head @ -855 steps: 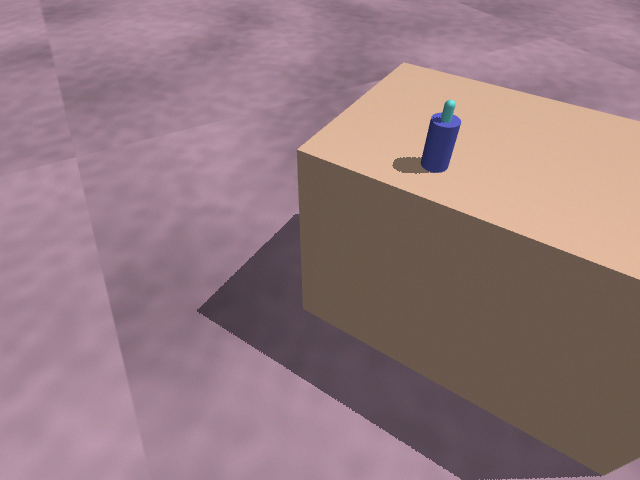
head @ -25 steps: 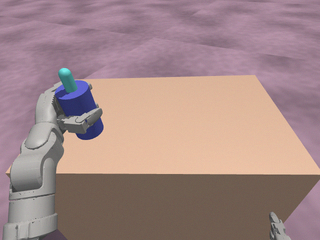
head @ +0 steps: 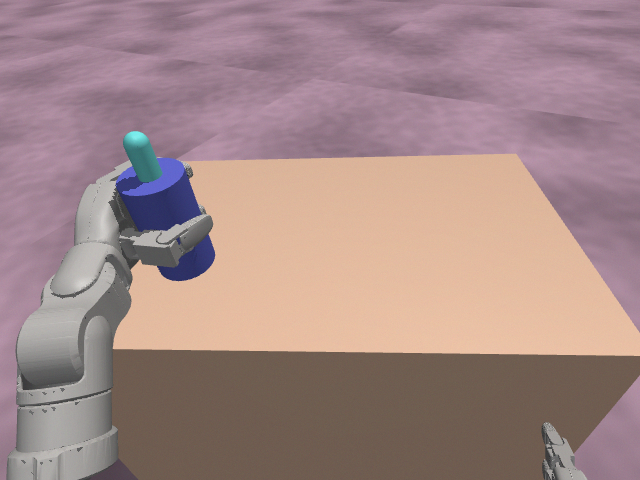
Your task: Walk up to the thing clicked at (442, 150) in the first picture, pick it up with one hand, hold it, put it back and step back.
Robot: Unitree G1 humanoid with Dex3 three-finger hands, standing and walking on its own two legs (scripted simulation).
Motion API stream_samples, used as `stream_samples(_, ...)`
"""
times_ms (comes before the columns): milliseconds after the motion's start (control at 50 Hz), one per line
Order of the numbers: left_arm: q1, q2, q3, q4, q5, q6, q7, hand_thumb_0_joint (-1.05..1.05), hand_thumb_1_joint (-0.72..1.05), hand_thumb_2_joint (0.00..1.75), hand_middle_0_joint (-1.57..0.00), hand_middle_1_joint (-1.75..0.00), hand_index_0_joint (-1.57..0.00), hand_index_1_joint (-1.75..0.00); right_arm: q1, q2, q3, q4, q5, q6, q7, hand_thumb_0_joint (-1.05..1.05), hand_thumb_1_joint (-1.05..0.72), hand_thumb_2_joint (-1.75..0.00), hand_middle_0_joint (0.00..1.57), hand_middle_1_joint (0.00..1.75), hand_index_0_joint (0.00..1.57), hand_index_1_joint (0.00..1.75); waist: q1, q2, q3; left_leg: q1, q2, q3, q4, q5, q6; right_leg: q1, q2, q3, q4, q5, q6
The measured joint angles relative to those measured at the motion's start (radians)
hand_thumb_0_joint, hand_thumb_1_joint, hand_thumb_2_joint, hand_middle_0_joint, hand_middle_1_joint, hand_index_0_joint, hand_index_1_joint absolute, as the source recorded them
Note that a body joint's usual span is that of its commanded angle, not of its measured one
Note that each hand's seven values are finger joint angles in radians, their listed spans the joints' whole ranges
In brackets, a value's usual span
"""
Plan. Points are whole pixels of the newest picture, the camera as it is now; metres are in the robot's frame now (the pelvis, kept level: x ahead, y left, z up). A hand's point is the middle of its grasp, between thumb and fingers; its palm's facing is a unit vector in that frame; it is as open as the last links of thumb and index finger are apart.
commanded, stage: hold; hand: left
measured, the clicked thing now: (163, 205) +0.34 +0.17 +0.25
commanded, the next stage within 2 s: crouch in 1.86 s
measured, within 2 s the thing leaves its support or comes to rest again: neither
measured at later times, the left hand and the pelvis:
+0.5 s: hand (171, 224) +0.33 +0.17 +0.24, palm faces +0.15 -0.99 +0.02, open 9.1 cm; pelvis -0.01 +0.00 +0.00, yaw +0 degrees
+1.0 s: hand (166, 219) +0.33 +0.17 +0.24, palm faces +0.17 -0.99 +0.02, open 9.1 cm; pelvis -0.01 +0.00 +0.00, yaw +0 degrees
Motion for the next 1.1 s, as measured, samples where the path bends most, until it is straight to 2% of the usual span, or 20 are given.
stream_samples(260,-0.009,0.002,0.015,0.011,-0.009,-0.004,-0.002,0.00,-0.31,1.15,-0.75,-1.09,-0.77,-1.10,-0.003,0.008,0.000,0.006,0.003,0.000,0.006,-0.01,0.51,-0.06,0.05,0.05,0.06,0.05,-0.003,0.002,-0.005,-0.001,0.001,-0.006,-0.006,0.010,-0.003,-0.001,0.001,-0.006,-0.001,0.006,-0.004)
stream_samples(440,0.014,-0.003,0.002,0.015,-0.002,-0.007,-0.006,0.00,-0.31,1.15,-0.75,-1.09,-0.77,-1.10,-0.003,0.006,0.004,0.001,0.003,-0.006,0.007,-0.01,0.51,-0.06,0.05,0.05,0.06,0.05,-0.003,0.005,0.003,-0.004,0.003,-0.006,-0.011,0.020,-0.005,-0.007,0.003,-0.005,-0.002,0.014,-0.006)
stream_samples(580,-0.009,0.002,0.005,0.038,-0.001,-0.035,0.000,0.00,-0.31,1.15,-0.75,-1.09,-0.77,-1.10,-0.010,0.008,0.007,0.015,0.000,-0.013,-0.006,-0.01,0.51,-0.06,0.05,0.05,0.06,0.05,-0.006,-0.002,0.005,-0.003,0.003,-0.009,-0.011,0.024,-0.006,-0.005,0.004,-0.009,-0.002,0.016,-0.007)
stream_samples(860,0.006,0.002,0.004,0.053,-0.001,-0.034,-0.008,0.00,-0.31,1.15,-0.75,-1.09,-0.77,-1.10,-0.008,0.013,0.014,0.016,0.001,-0.025,-0.006,-0.01,0.51,-0.06,0.05,0.05,0.06,0.05,-0.006,0.001,0.003,-0.001,0.003,-0.006,-0.017,0.027,-0.005,-0.003,0.004,-0.006,-0.009,0.022,-0.005)
stream_samples(980,-0.012,0.008,0.007,0.055,0.008,-0.047,0.005,0.00,-0.31,1.15,-0.75,-1.09,-0.77,-1.10,-0.008,0.015,0.014,0.016,-0.002,-0.033,-0.013,-0.01,0.51,-0.06,0.05,0.05,0.06,0.05,-0.007,-0.002,0.008,-0.002,0.003,-0.006,-0.016,0.027,-0.004,-0.004,0.003,-0.006,-0.008,0.021,-0.005)
stream_samples(1100,-0.036,0.014,0.003,0.072,0.008,-0.047,-0.007,0.00,-0.31,1.15,-0.75,-1.09,-0.77,-1.10,-0.007,0.012,0.014,0.020,-0.001,-0.036,-0.015,-0.01,0.51,-0.06,0.05,0.05,0.06,0.05,-0.008,0.001,0.000,0.002,0.003,-0.005,-0.017,0.025,-0.003,0.001,0.003,-0.005,-0.013,0.022,-0.004)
